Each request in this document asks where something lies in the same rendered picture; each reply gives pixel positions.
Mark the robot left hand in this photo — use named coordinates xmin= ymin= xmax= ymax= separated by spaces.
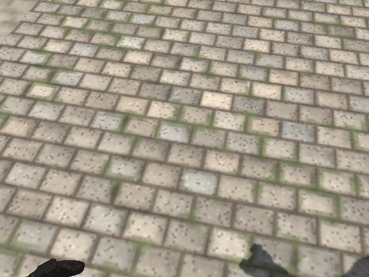
xmin=26 ymin=259 xmax=85 ymax=277

